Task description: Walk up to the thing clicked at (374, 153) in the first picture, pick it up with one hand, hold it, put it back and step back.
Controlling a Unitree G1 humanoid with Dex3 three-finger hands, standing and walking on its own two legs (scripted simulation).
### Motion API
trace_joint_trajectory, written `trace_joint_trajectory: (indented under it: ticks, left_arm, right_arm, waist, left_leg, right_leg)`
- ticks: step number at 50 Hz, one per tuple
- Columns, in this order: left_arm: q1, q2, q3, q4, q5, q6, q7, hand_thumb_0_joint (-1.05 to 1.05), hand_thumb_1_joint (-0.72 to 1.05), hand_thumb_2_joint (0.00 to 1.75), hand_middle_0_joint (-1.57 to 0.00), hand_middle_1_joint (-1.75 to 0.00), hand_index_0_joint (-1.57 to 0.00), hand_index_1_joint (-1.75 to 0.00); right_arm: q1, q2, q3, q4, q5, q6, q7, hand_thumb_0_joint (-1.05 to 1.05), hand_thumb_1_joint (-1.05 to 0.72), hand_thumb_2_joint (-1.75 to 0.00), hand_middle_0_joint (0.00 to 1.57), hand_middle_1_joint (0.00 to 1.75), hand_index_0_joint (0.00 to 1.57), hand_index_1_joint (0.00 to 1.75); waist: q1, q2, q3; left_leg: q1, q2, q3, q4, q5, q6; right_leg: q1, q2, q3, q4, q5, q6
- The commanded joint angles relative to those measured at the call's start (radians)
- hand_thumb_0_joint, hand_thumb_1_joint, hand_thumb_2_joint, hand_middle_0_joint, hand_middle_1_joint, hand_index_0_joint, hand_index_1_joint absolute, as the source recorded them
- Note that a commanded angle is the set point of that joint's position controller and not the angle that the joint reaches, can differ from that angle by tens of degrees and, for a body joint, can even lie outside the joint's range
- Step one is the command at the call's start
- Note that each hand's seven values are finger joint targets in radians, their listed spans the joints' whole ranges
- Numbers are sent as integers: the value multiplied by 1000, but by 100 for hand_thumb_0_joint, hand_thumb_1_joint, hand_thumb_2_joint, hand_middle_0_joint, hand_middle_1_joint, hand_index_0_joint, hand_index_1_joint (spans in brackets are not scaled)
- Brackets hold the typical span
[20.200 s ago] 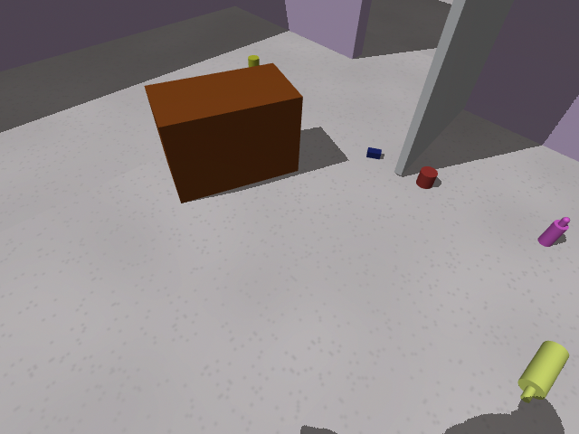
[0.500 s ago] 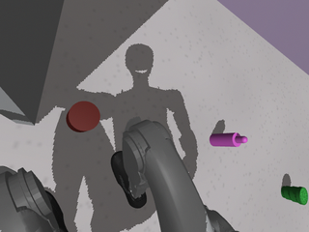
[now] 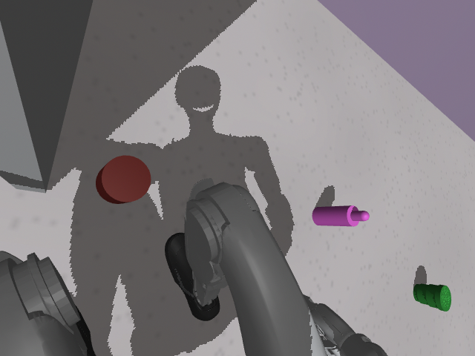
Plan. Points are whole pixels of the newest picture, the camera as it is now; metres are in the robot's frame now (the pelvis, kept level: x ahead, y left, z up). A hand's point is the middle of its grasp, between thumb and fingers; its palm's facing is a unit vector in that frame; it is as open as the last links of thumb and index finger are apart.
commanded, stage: rest palm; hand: left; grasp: from above
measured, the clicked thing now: out of the picture +0.50 +0.31 -0.29
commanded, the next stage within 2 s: close in 0.74 s
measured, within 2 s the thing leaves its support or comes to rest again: neither
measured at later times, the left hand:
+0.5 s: hand out of the picture +0.49 +0.29 -0.25, palm faces -0.42 -0.12 -0.90, open 11.1 cm
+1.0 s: hand out of the picture +0.48 +0.30 -0.25, palm faces -0.46 -0.13 -0.88, open 10.5 cm
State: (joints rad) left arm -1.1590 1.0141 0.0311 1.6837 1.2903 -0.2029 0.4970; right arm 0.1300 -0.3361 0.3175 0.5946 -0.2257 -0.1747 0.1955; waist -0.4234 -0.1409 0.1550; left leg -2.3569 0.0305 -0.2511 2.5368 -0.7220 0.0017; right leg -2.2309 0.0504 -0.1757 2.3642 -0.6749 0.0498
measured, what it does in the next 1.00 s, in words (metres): stands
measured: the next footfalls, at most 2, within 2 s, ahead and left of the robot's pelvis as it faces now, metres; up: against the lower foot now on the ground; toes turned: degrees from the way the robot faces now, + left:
none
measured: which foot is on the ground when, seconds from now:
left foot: down 0.00-1.00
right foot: down 0.00-1.00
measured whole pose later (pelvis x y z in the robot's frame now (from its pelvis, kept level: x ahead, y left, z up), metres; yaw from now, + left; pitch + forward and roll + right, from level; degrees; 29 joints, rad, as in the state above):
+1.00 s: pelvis +0.00 +0.00 +0.00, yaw -1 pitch +28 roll -15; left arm -1.15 1.06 0.01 1.68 1.28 -0.24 0.52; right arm 0.12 -0.35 0.36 0.59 -0.24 -0.18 0.19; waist -0.43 -0.17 0.20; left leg -2.34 0.04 -0.27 2.53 -0.72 0.00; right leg -2.21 0.06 -0.19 2.34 -0.66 0.05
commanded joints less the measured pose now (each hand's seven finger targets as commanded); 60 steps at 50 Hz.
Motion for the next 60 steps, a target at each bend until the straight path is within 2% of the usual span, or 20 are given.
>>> trace_joint_trajectory:
  ticks: [1, 6, 9, 14, 16, 18, 22, 24, 28, 30, 31, 34, 35, 36, 41, 47, 49, 52, 56, 60]
  left_arm:
    - [-299, 192, 10, -134, 4, -18, 48, 0, -5, 58, -47, -56, -47, -56]
    - [-267, 152, -10, -78, 1, -25, 62, 0, -1, 55, -47, -58, -48, -56]
    - [-298, 200, -2, -92, 0, -31, 79, 0, -1, 55, -48, -57, -49, -56]
    - [-284, 190, -16, -70, 2, -24, 104, 0, -2, 56, -47, -59, -48, -58]
    - [-293, 213, 7, -77, 4, -15, 117, 0, -1, 54, -46, -59, -48, -57]
    - [-278, 199, -13, -63, -6, -6, 113, 0, -1, 55, -48, -57, -49, -56]
    - [-306, 274, 37, -102, -8, 10, 127, 0, -2, 55, -47, -58, -48, -57]
    - [-270, 223, 10, -55, -17, 18, 119, 0, -3, 55, -46, -58, -47, -57]
    - [-274, 267, 32, -68, -27, 35, 105, 0, -3, 55, -46, -58, -47, -57]
    - [-282, 239, 9, -80, -38, 33, 87, 0, -3, 55, -45, -59, -47, -58]
    - [-228, 245, 20, -8, -39, 41, 80, 0, -3, 55, -46, -59, -47, -58]
    - [-236, 261, 37, -39, -51, 31, 65, 0, -2, 55, -47, -58, -48, -57]
    - [-238, 229, 15, -60, -50, 26, 52, 0, -2, 55, -47, -58, -48, -57]
    - [-251, 257, 38, -88, -54, 16, 47, 0, -2, 55, -47, -58, -48, -57]
    - [-284, 272, 24, -159, -35, -25, 34, 0, 2, 52, -49, -58, -50, -56]
    - [-240, 211, -23, -93, -18, -44, 56, 0, 16, 43, -55, -56, -59, -52]
    - [-299, 249, -8, -142, -6, -50, 75, 0, 18, 41, -58, -54, -61, -50]
    - [-250, 182, -30, -60, -5, -37, 91, 0, 22, 38, -59, -54, -63, -49]
    - [-261, 210, -26, -48, 2, -20, 114, 0, 27, 34, -63, -51, -68, -46]
    - [-314, 242, -1, -109, -15, 1, 122, 0, 31, 30, -66, -48, -70, -43]
  right_arm:
    - [204, -334, -97, 17, 1, 7, -13, 0, -90, -90, 20, 30, 20, 30]
    - [197, -326, -82, 20, -8, -3, -3, 0, -90, -90, 20, 30, 20, 30]
    - [191, -333, -79, 22, -7, -5, -7, 0, -90, -90, 20, 30, 20, 30]
    - [187, -341, -73, 23, -15, -13, -7, 0, -90, -90, 20, 30, 20, 30]
    - [192, -342, -68, 22, -13, -18, -6, 0, -90, -90, 20, 30, 20, 30]
    - [188, -348, -67, 19, -16, -25, -2, 0, -90, -90, 20, 30, 20, 30]
    - [187, -354, -66, 17, -10, -28, -6, 0, -90, -90, 20, 30, 20, 30]
    - [179, -352, -63, 10, -13, -31, 1, 0, -90, -90, 20, 30, 20, 30]
    - [182, -357, -68, 12, -4, -27, -3, 0, -90, -90, 20, 30, 20, 30]
    - [190, -353, -61, 13, -4, -24, -1, 0, -90, -90, 20, 30, 20, 30]
    - [189, -359, -62, 5, -5, -23, -3, 0, -90, -90, 20, 30, 20, 30]
    - [202, -357, -64, 14, -2, -15, -9, 0, -90, -90, 20, 30, 20, 30]
    - [204, -356, -64, 10, -3, -16, -7, 0, -90, -90, 20, 30, 20, 30]
    - [205, -353, -59, 19, 0, -14, -8, 0, -90, -90, 20, 30, 20, 30]
    - [200, -353, -56, 5, -3, -3, -16, 0, -90, -90, 20, 30, 20, 30]
    - [187, -340, -56, 16, -10, -2, -15, 0, -89, -90, 20, 30, 20, 30]
    - [185, -349, -63, 23, -11, 1, -18, 0, -89, -90, 20, 30, 20, 30]
    - [177, -342, -56, 32, -17, -6, -9, 0, -89, -90, 20, 30, 20, 30]
    - [167, -353, -63, 19, -18, -13, -10, 0, -89, -90, 20, 30, 20, 30]
    - [186, -349, -58, 22, -18, -22, -7, 0, -89, -90, 20, 30, 20, 30]
  waist:
    - [-58, 581, -612]
    - [-72, 559, -594]
    - [-68, 556, -598]
    - [-76, 569, -607]
    - [-69, 572, -618]
    - [-80, 563, -583]
    - [-49, 600, -649]
    - [-74, 574, -605]
    - [-57, 587, -629]
    - [-67, 574, -613]
    - [-78, 514, -581]
    - [-65, 524, -606]
    - [-75, 525, -593]
    - [-73, 538, -595]
    - [-69, 552, -627]
    - [-74, 566, -582]
    - [-64, 602, -609]
    - [-88, 588, -547]
    - [-82, 565, -531]
    - [-76, 580, -613]
  left_leg:
    - [520, 25, 83, -265, 254, 1]
    - [523, 27, 77, -253, 257, 1]
    - [497, 27, 82, -260, 228, 6]
    - [526, 33, 77, -261, 260, 0]
    - [523, 33, 76, -254, 269, 1]
    - [505, 32, 86, -251, 251, 5]
    - [536, 38, 78, -259, 274, 0]
    - [509, 39, 74, -261, 254, 1]
    - [511, 38, 78, -268, 259, 2]
    - [487, 37, 85, -260, 260, 7]
    - [460, 34, 87, -250, 237, 14]
    - [455, 35, 88, -248, 252, 14]
    - [469, 35, 87, -249, 260, 12]
    - [469, 36, 79, -250, 264, 8]
    - [505, 35, 76, -253, 254, 6]
    - [532, 40, 64, -267, 243, -5]
    - [546, 40, 60, -275, 246, -8]
    - [531, 45, 52, -272, 254, -12]
    - [500, 41, 68, -274, 232, -3]
    - [527, 41, 77, -263, 270, 1]
  right_leg:
    - [338, 43, -100, -196, 284, -74]
    - [335, 41, -109, -189, 296, -67]
    - [352, 45, -104, -208, 279, -65]
    - [375, 51, -104, -198, 311, -67]
    - [371, 47, -106, -195, 320, -63]
    - [372, 51, -101, -204, 310, -62]
    - [390, 46, -97, -200, 325, -67]
    - [384, 50, -102, -199, 313, -66]
    - [399, 52, -98, -211, 310, -68]
    - [410, 55, -97, -222, 314, -65]
    - [414, 52, -95, -226, 300, -61]
    - [432, 52, -94, -231, 304, -62]
    - [420, 52, -96, -228, 310, -62]
    - [410, 48, -102, -225, 305, -66]
    - [421, 48, -106, -225, 295, -67]
    - [382, 52, -116, -210, 292, -67]
    - [373, 52, -117, -209, 293, -70]
    - [335, 50, -126, -193, 301, -67]
    - [355, 57, -112, -215, 296, -67]
    - [404, 57, -104, -225, 329, -63]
